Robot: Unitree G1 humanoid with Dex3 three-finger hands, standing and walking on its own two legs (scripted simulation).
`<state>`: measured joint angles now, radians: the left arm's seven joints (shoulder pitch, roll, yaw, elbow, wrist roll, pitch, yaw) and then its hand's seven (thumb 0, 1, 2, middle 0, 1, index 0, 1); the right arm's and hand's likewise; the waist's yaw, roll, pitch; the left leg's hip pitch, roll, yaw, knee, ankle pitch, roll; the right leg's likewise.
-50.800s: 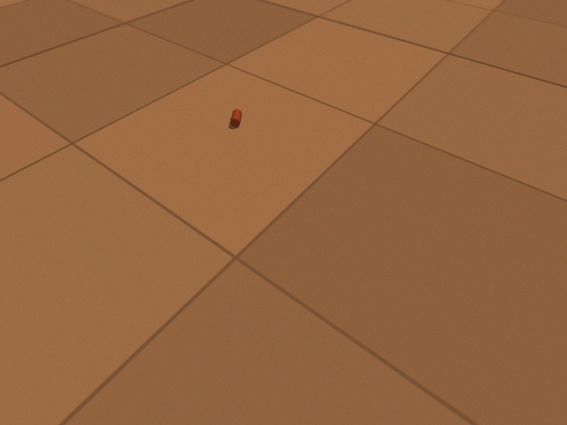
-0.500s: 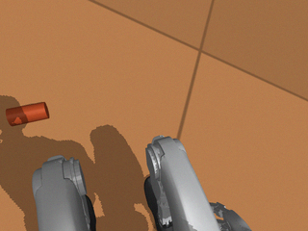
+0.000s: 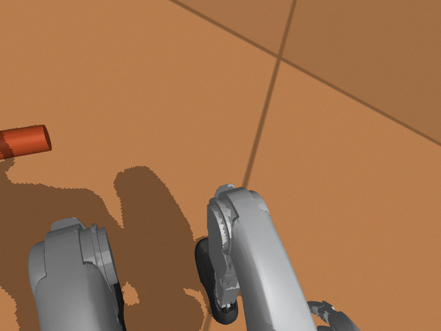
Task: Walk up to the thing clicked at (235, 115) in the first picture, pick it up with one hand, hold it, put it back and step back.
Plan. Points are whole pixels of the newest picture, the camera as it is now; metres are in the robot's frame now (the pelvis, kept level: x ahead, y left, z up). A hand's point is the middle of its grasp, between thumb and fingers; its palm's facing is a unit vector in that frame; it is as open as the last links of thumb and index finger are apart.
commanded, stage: home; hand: left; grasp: from above
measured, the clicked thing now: (18, 142) +0.52 +0.29 -0.30
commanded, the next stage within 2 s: none
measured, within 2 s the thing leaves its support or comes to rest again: neither
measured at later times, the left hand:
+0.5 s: hand out of the picture +0.43 +0.29 -0.02, palm faces -0.31 -0.44 -0.84, open 9.6 cm
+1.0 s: hand out of the picture +0.27 +0.23 +0.19, palm faces +0.08 -0.93 -0.37, open 7.4 cm
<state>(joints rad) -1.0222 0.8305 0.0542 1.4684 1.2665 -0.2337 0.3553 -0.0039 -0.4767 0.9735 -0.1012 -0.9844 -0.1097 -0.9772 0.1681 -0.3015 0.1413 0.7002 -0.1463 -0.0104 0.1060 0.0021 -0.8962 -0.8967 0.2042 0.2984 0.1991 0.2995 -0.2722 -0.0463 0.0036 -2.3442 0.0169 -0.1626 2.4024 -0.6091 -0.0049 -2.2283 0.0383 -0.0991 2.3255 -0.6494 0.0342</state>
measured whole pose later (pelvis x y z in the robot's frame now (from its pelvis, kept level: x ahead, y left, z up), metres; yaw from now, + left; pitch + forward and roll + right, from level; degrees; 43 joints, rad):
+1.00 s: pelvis +0.04 +0.00 +0.28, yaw +8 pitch +23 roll -4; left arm 0.08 0.31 0.02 0.21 0.08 0.31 0.09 0.01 0.89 0.89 -0.21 -0.30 -0.21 -0.30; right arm 0.12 -0.21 0.04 0.57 0.04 -0.10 -0.06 0.01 -0.90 -0.90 0.21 0.30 0.20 0.30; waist -0.06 0.03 -0.20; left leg -1.35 0.03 -0.08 1.51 -0.57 -0.01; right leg -1.27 0.01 -0.06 1.46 -0.60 0.01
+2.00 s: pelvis +0.09 +0.01 +0.39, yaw +11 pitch +10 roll -3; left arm 0.50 0.22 0.03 -0.13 -0.06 0.45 0.02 0.01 0.90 0.89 -0.20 -0.30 -0.20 -0.30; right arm 0.29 -0.22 0.05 0.54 0.01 -0.23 -0.18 0.01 -0.90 -0.90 0.21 0.30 0.20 0.30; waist -0.04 0.05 -0.16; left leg -0.71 0.03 -0.06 1.02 -0.47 -0.01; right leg -0.63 0.00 -0.06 0.95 -0.49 0.01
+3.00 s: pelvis +0.10 +0.01 +0.39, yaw +10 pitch +10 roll -3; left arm 0.51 0.23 0.03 -0.14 -0.06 0.45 0.02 0.01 0.90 0.90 -0.20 -0.30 -0.20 -0.30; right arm 0.29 -0.22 0.04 0.54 0.01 -0.23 -0.18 0.01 -0.90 -0.90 0.21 0.30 0.20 0.30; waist -0.04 0.04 -0.16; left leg -0.71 0.03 -0.06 1.03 -0.49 0.00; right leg -0.63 0.00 -0.05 0.95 -0.50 0.02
